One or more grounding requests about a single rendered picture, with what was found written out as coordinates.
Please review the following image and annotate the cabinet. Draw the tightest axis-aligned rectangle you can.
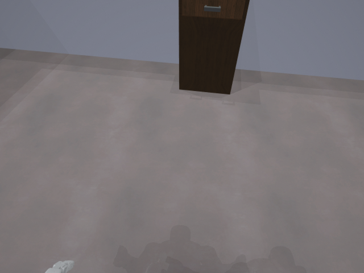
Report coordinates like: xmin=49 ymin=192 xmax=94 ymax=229
xmin=179 ymin=0 xmax=250 ymax=94

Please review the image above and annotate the drawer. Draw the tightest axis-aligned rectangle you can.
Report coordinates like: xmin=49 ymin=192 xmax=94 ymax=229
xmin=182 ymin=0 xmax=246 ymax=19

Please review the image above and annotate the handle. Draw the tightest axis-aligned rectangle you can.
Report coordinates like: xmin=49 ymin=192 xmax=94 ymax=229
xmin=204 ymin=5 xmax=221 ymax=12

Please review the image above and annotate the robot left hand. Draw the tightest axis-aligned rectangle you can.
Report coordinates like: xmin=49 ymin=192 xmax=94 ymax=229
xmin=45 ymin=260 xmax=75 ymax=273

